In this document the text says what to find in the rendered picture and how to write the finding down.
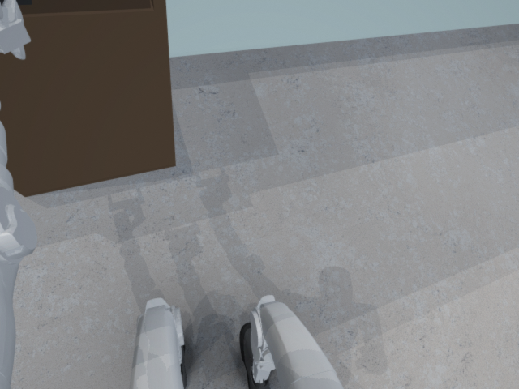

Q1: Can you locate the robot left upper arm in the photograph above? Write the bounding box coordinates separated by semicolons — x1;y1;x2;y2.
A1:
0;186;37;389

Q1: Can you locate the right robot foot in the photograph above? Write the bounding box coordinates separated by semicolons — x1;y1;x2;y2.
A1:
239;323;270;389

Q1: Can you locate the cabinet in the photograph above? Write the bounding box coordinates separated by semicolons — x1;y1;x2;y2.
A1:
0;0;176;197

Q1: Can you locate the robot left thigh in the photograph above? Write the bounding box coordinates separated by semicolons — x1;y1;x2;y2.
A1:
129;305;184;389

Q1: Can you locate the robot left hand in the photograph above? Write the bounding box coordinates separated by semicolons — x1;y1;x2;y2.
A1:
0;0;31;60

